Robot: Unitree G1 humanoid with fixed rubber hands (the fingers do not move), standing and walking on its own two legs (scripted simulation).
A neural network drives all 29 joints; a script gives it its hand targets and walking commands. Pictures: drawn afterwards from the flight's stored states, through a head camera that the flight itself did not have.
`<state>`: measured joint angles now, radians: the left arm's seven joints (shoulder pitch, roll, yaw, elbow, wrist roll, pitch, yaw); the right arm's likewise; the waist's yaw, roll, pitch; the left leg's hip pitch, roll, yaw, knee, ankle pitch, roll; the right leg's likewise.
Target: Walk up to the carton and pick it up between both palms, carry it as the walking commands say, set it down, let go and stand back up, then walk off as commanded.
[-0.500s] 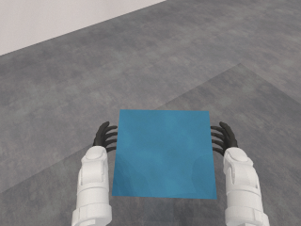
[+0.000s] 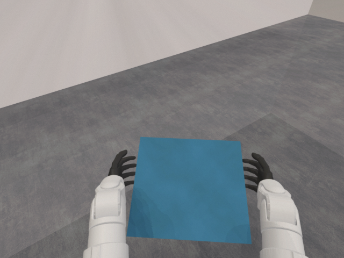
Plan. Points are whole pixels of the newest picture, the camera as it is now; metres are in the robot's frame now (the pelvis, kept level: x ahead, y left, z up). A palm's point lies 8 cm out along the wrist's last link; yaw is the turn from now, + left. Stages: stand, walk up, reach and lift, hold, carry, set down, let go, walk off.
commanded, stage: reach and lift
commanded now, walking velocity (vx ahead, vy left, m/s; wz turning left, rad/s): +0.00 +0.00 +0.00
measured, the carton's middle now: (187, 191) +0.32 +0.01 -0.05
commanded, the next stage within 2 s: hold in 0.74 s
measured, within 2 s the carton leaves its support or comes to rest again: neither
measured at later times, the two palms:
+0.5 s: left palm (118, 180) +0.29 +0.18 +0.04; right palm (265, 187) +0.28 -0.17 +0.04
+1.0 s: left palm (118, 183) +0.28 +0.18 +0.04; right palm (267, 190) +0.28 -0.17 +0.04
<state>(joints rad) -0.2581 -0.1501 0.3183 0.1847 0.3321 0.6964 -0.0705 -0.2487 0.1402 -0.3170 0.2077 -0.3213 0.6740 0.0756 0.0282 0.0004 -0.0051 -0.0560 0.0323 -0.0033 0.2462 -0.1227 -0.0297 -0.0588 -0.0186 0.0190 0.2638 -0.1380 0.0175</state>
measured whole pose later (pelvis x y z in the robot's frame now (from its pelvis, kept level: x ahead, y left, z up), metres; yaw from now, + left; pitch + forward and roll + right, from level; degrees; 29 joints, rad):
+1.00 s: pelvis +0.00 +0.01 +0.00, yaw +0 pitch -4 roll +0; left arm -0.21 -0.14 0.28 0.15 0.32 0.72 -0.07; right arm -0.21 0.14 -0.28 0.15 -0.32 0.71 0.06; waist 0.00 -0.01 0.01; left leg -0.03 0.03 0.00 0.22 -0.11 -0.02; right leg -0.04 -0.02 0.03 0.23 -0.12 0.02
